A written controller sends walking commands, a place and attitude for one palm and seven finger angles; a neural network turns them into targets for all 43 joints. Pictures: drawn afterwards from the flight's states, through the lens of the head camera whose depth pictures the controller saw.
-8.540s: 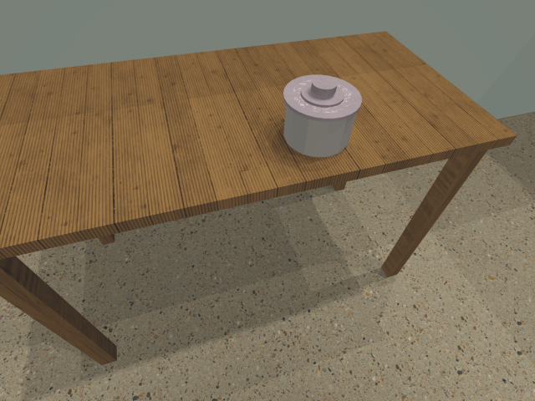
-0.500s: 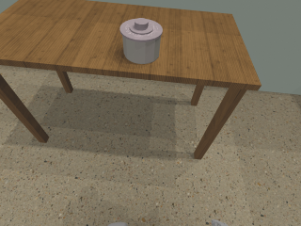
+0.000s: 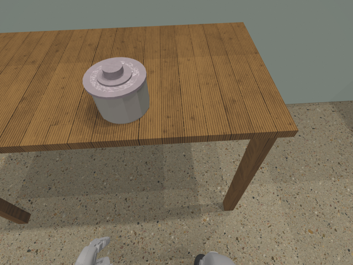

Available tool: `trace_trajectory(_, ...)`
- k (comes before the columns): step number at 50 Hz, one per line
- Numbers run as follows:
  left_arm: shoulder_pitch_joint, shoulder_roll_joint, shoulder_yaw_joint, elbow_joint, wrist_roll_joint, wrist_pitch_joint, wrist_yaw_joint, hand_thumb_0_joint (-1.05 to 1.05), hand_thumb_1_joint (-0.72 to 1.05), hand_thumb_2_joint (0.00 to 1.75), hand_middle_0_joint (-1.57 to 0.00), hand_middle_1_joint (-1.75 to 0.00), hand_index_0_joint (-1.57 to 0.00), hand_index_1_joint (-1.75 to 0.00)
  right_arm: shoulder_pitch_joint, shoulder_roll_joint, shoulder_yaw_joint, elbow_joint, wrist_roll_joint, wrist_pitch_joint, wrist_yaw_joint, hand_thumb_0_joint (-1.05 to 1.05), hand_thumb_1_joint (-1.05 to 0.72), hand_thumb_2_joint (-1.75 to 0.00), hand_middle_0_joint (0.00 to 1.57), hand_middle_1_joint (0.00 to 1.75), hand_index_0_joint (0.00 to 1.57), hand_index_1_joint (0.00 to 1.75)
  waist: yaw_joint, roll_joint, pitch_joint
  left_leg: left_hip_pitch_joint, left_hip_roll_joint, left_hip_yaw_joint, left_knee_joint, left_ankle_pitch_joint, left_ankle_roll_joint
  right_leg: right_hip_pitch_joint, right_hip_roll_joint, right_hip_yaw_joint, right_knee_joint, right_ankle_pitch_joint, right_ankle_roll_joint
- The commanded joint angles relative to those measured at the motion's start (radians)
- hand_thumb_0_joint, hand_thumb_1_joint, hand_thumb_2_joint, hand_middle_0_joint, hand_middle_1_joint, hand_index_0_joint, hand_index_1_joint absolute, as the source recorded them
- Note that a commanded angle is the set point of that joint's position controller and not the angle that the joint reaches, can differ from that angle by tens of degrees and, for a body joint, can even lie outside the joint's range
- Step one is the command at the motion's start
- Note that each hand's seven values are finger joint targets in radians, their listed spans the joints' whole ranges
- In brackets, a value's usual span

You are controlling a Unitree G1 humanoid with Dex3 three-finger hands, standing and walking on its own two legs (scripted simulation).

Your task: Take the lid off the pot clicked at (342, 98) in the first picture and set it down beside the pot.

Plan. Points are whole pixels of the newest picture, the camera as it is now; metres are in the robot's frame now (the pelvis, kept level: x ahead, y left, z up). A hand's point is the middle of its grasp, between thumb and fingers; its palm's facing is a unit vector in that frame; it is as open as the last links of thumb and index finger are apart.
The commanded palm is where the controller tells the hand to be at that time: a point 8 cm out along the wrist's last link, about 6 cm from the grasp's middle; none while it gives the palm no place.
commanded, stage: come to a stop and stand still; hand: left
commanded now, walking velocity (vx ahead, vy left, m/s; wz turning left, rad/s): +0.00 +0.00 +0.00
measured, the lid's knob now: (112, 68) +0.55 +0.16 +0.14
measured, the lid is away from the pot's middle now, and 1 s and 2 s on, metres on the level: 0.00 0.00 0.00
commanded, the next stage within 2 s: look again from close up in 1.14 s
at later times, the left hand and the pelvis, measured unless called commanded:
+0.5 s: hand out of the picture +0.12 +0.22 -0.15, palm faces +0.04 -0.96 -0.26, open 7.3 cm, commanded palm none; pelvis +0.06 +0.02 +0.01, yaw -2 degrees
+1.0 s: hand out of the picture +0.03 +0.17 -0.14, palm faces -0.01 -0.97 -0.24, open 7.3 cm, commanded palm none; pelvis +0.02 -0.01 +0.02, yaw -3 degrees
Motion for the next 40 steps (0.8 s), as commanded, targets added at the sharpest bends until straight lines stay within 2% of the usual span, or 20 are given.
trace_trajectory(1, 0.449, 0.250, 0.066, 0.085, -0.026, -0.035, 0.037, 0.00, 0.90, 0.90, -0.20, -0.30, -0.20, -0.30, 0.004, -0.119, -0.028, -0.078, 0.035, -0.020, -0.017, 0.00, -0.90, -0.90, 0.20, 0.30, 0.20, 0.30, 0.185, -0.150, -0.326, -0.545, -0.012, -0.112, 0.880, -0.131, 0.004, 0.678, -0.421, 0.557, -0.178, 0.613, -0.278)
trace_trajectory(2, 0.343, 0.209, 0.055, 0.055, -0.023, -0.034, 0.046, 0.00, 0.90, 0.90, -0.20, -0.30, -0.20, -0.30, -0.036, -0.109, -0.031, -0.087, 0.027, -0.010, -0.014, 0.00, -0.90, -0.90, 0.20, 0.30, 0.20, 0.30, 0.157, -0.137, -0.256, -0.553, 0.027, -0.170, 0.894, -0.078, 0.003, 0.525, -0.379, 0.497, -0.204, 0.583, -0.251)
trace_trajectory(4, 0.175, 0.123, 0.033, 0.016, -0.020, -0.022, 0.067, 0.00, 0.90, 0.90, -0.20, -0.30, -0.20, -0.30, -0.055, -0.075, -0.020, -0.078, 0.018, 0.027, -0.020, 0.00, -0.90, -0.90, 0.20, 0.30, 0.20, 0.30, 0.078, -0.028, -0.116, -0.506, 0.073, -0.197, 0.799, -0.016, -0.011, 0.265, -0.323, 0.333, -0.228, 0.581, -0.199)
trace_trajectory(5, 0.130, 0.101, 0.024, 0.009, -0.015, -0.020, 0.074, 0.00, 0.90, 0.90, -0.20, -0.30, -0.20, -0.30, -0.027, -0.049, -0.014, -0.064, 0.016, 0.051, -0.022, 0.00, -0.90, -0.90, 0.20, 0.30, 0.20, 0.30, 0.037, -0.008, -0.104, -0.446, 0.072, -0.193, 0.715, -0.004, -0.024, 0.170, -0.292, 0.261, -0.235, 0.602, -0.171)
trace_trajectory(6, 0.109, 0.100, 0.021, 0.006, -0.008, -0.017, 0.079, 0.00, 0.90, 0.90, -0.20, -0.30, -0.20, -0.30, -0.012, -0.035, -0.015, -0.057, 0.020, 0.071, -0.022, 0.00, -0.90, -0.90, 0.20, 0.30, 0.20, 0.30, 0.020, -0.031, -0.106, -0.399, 0.062, -0.181, 0.635, -0.004, -0.032, 0.116, -0.269, 0.214, -0.232, 0.600, -0.154)
trace_trajectory(7, 0.105, 0.111, 0.026, 0.002, -0.003, -0.012, 0.080, 0.00, 0.90, 0.90, -0.20, -0.30, -0.20, -0.30, -0.001, -0.033, -0.020, -0.060, 0.025, 0.083, -0.020, 0.00, -0.90, -0.90, 0.20, 0.30, 0.20, 0.30, 0.018, -0.052, -0.120, -0.402, 0.043, -0.162, 0.583, -0.002, -0.038, 0.129, -0.257, 0.187, -0.220, 0.580, -0.147)
trace_trajectory(9, 0.146, 0.123, 0.043, 0.000, -0.003, 0.000, 0.082, 0.00, 0.90, 0.90, -0.20, -0.30, -0.20, -0.30, -0.042, -0.047, -0.036, -0.085, 0.018, 0.100, -0.014, 0.00, -0.90, -0.90, 0.20, 0.30, 0.20, 0.30, 0.048, -0.091, -0.131, -0.459, 0.011, -0.143, 0.593, 0.028, -0.048, 0.170, -0.255, 0.200, -0.206, 0.596, -0.149)
trace_trajectory(15, 0.149, 0.166, 0.056, -0.025, -0.001, 0.021, 0.084, 0.00, 0.90, 0.90, -0.20, -0.30, -0.20, -0.30, -0.213, -0.107, -0.060, -0.176, 0.014, 0.116, -0.005, 0.00, -0.90, -0.90, 0.20, 0.30, 0.20, 0.30, 0.076, -0.176, -0.143, -0.560, -0.006, -0.173, 0.603, 0.038, -0.076, 0.264, -0.269, 0.229, -0.164, 0.657, -0.154)
trace_trajectory(20, 0.154, 0.196, 0.065, -0.044, 0.009, 0.030, 0.077, 0.00, 0.90, 0.90, -0.20, -0.30, -0.20, -0.30, -0.295, -0.109, -0.059, -0.211, 0.023, 0.099, 0.001, 0.00, -0.90, -0.90, 0.20, 0.30, 0.20, 0.30, 0.090, -0.214, -0.153, -0.472, -0.025, -0.143, 0.383, 0.033, -0.063, 0.283, -0.243, 0.259, -0.147, 0.555, -0.147)
trace_trajectory(23, 0.152, 0.203, 0.062, -0.039, 0.002, 0.036, 0.073, 0.00, 0.90, 0.90, -0.20, -0.30, -0.20, -0.30, -0.248, -0.103, -0.058, -0.196, 0.025, 0.084, 0.000, 0.00, -0.90, -0.90, 0.20, 0.30, 0.20, 0.30, 0.061, -0.216, -0.177, -0.301, -0.038, -0.111, 0.117, 0.205, -0.052, 0.247, -0.201, 0.243, -0.110, 0.403, -0.087)
trace_trajectory(24, 0.143, 0.191, 0.061, -0.043, -0.004, 0.039, 0.073, 0.00, 0.90, 0.90, -0.20, -0.30, -0.20, -0.30, -0.212, -0.114, -0.058, -0.187, 0.024, 0.076, 0.001, 0.00, -0.90, -0.90, 0.20, 0.30, 0.20, 0.30, 0.038, -0.184, -0.175, -0.219, -0.014, -0.120, -0.018, 0.318, -0.045, 0.204, -0.173, 0.226, -0.071, 0.286, -0.045)
trace_trajectory(25, 0.177, 0.145, 0.048, -0.045, -0.010, 0.045, 0.070, 0.00, 0.90, 0.90, -0.20, -0.30, -0.20, -0.30, -0.212, -0.159, -0.061, -0.190, 0.018, 0.064, 0.002, 0.00, -0.90, -0.90, 0.20, 0.30, 0.20, 0.30, 0.051, -0.022, -0.173, -0.133, 0.100, -0.216, -0.097, 0.461, -0.015, 0.118, -0.096, 0.178, 0.012, 0.049, 0.010)
trace_trajectory(26, 0.226, 0.090, 0.036, -0.047, -0.015, 0.050, 0.071, 0.00, 0.90, 0.90, -0.20, -0.30, -0.20, -0.30, -0.255, -0.231, -0.067, -0.224, 0.006, 0.063, 0.004, 0.00, -0.90, -0.90, 0.20, 0.30, 0.20, 0.30, 0.071, 0.252, -0.129, -0.184, 0.322, -0.451, -0.150, 0.682, 0.069, 0.001, 0.028, 0.088, 0.152, -0.371, 0.073)
trace_trajectory(27, 0.205, 0.112, 0.031, -0.048, -0.009, 0.058, 0.074, 0.00, 0.90, 0.90, -0.20, -0.30, -0.20, -0.30, -0.288, -0.245, -0.059, -0.248, -0.002, 0.074, 0.003, 0.00, -0.90, -0.90, 0.20, 0.30, 0.20, 0.30, 0.059, 0.184, -0.080, -0.351, 0.379, -0.474, -0.171, 0.674, 0.146, 0.051, 0.043, 0.134, 0.324, -0.466, 0.076)
trace_trajectory(28, 0.226, 0.108, 0.038, -0.043, -0.005, 0.069, 0.079, 0.00, 0.90, 0.90, -0.20, -0.30, -0.20, -0.30, -0.295, -0.243, -0.056, -0.245, -0.006, 0.066, -0.009, 0.00, -0.90, -0.90, 0.20, 0.30, 0.20, 0.30, 0.076, 0.262, -0.099, -0.364, 0.373, -0.511, -0.188, 0.654, 0.164, 0.038, 0.059, 0.184, 0.430, -0.476, 0.079)
trace_trajectory(29, 0.224, 0.139, 0.046, -0.030, -0.003, 0.071, 0.073, 0.00, 0.90, 0.90, -0.20, -0.30, -0.20, -0.30, -0.314, -0.228, -0.050, -0.243, -0.007, 0.066, -0.018, 0.00, -0.90, -0.90, 0.20, 0.30, 0.20, 0.30, 0.077, 0.237, -0.075, -0.376, 0.331, -0.472, -0.194, 0.562, 0.153, 0.007, 0.064, 0.222, 0.504, -0.409, 0.081)
trace_trajectory(31, 0.246, 0.143, 0.056, 0.002, -0.005, 0.064, 0.053, 0.00, 0.90, 0.90, -0.20, -0.30, -0.20, -0.30, -0.346, -0.193, -0.035, -0.242, -0.004, 0.060, -0.024, 0.00, -0.90, -0.90, 0.20, 0.30, 0.20, 0.30, 0.097, 0.164, -0.058, -0.323, 0.248, -0.368, -0.203, 0.440, 0.127, -0.045, 0.062, 0.212, 0.571, -0.278, 0.095)
trace_trajectory(33, 0.246, 0.138, 0.051, 0.013, -0.007, 0.063, 0.043, 0.00, 0.90, 0.90, -0.20, -0.30, -0.20, -0.30, -0.316, -0.182, -0.035, -0.231, 0.004, 0.054, -0.028, 0.00, -0.90, -0.90, 0.20, 0.30, 0.20, 0.30, 0.083, 0.121, -0.072, -0.278, 0.231, -0.335, -0.215, 0.410, 0.118, -0.054, 0.048, 0.200, 0.565, -0.238, 0.107)
trace_trajectory(37, 0.210, 0.112, 0.041, 0.005, -0.008, 0.062, 0.040, 0.00, 0.90, 0.90, -0.20, -0.30, -0.20, -0.30, -0.227, -0.189, -0.048, -0.192, 0.001, 0.052, -0.029, 0.00, -0.90, -0.90, 0.20, 0.30, 0.20, 0.30, 0.047, 0.169, -0.103, -0.170, 0.240, -0.352, -0.220, 0.384, 0.132, -0.039, 0.018, 0.170, 0.403, -0.285, 0.113)
trace_trajectory(40, 0.186, 0.079, 0.019, 0.019, -0.017, 0.051, 0.038, 0.00, 0.90, 0.90, -0.20, -0.30, -0.20, -0.30, -0.210, -0.202, -0.052, -0.167, -0.001, 0.056, -0.023, 0.00, -0.90, -0.90, 0.20, 0.30, 0.20, 0.30, 0.028, 0.207, -0.104, -0.182, 0.229, -0.353, -0.216, 0.336, 0.132, 0.087, 0.009, 0.116, 0.157, -0.372, 0.098)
